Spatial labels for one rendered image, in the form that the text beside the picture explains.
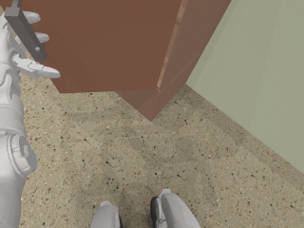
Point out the right robot shin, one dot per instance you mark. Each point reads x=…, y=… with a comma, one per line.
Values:
x=162, y=223

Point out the robot left hand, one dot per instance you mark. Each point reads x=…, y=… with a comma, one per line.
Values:
x=9, y=46

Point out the left robot upper arm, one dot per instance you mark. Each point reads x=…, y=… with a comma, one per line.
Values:
x=17, y=160

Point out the handle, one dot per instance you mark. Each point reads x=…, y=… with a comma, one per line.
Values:
x=24, y=31

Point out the left robot forearm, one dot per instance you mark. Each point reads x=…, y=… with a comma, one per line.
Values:
x=11, y=106

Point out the right robot thigh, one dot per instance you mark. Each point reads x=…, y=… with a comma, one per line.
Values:
x=175, y=212

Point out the cupboard door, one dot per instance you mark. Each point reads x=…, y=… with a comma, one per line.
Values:
x=104, y=45

